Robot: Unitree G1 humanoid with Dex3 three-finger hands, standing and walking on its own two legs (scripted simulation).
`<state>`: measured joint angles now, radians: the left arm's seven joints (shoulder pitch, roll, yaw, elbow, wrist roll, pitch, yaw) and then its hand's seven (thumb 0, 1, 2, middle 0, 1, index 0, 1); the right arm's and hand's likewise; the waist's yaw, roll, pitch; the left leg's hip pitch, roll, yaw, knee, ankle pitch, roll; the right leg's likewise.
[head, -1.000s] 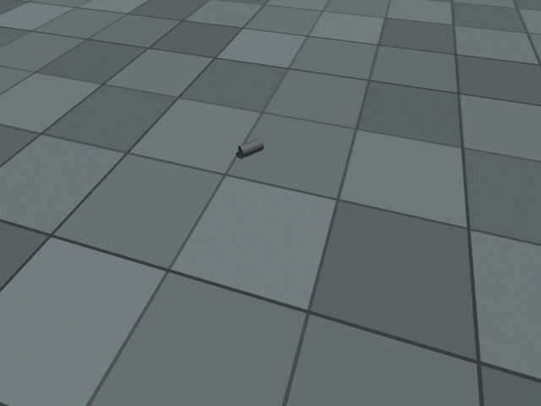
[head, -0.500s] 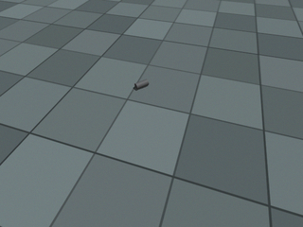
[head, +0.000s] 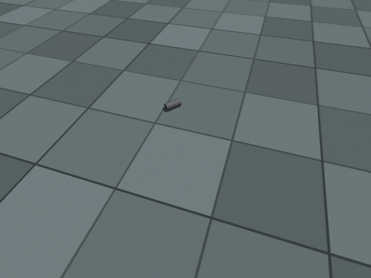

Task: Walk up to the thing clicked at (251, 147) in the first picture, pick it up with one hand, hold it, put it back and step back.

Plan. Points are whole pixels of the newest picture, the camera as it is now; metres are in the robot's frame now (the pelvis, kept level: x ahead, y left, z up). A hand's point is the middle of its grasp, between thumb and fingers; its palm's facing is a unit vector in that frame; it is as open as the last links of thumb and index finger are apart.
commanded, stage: stand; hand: left
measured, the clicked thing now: (172, 104) +1.56 +0.16 -0.75
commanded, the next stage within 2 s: walk up in 0.12 s
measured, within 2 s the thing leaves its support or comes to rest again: neither
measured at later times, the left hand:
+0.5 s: hand out of the picture +0.09 +0.35 -0.19, palm faces +0.15 -0.94 -0.32, open 7.4 cm
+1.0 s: hand (99, 182) +0.44 +0.31 -0.16, palm faces +0.21 -0.93 -0.31, open 7.4 cm
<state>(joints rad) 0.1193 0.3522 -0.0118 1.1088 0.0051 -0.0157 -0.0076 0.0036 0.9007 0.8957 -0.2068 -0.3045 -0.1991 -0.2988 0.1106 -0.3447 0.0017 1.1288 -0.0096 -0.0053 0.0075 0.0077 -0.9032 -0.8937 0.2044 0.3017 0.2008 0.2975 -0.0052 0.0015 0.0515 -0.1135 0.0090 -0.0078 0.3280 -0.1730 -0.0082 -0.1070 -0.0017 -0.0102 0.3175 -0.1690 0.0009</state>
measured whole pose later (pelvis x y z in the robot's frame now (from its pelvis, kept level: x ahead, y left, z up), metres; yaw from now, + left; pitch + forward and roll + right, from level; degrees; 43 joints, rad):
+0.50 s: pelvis +0.09 +0.05 -0.03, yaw +9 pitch -3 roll +0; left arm 0.24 0.48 0.12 0.99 0.06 0.05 -0.10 0.01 0.90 0.90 -0.20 -0.30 -0.20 -0.30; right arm 0.30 -0.43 -0.12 0.95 -0.03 -0.08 0.03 0.01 -0.90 -0.89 0.20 0.30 0.20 0.30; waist 0.02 -0.10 0.02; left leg -0.31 0.02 0.08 0.65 -0.29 0.03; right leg -0.26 -0.05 -0.03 0.96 -0.51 -0.04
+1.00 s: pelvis +0.36 +0.02 -0.04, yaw +16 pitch -1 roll +0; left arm 0.08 0.39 0.10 0.82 0.03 -0.02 -0.12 0.01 0.90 0.90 -0.20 -0.30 -0.20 -0.30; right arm 0.39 -0.42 -0.05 0.89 -0.01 -0.08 -0.02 0.01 -0.90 -0.89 0.21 0.30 0.21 0.30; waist -0.02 0.00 0.12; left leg -0.13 0.08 -0.07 0.95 -0.50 0.02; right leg -0.47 -0.03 -0.08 0.69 -0.20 -0.03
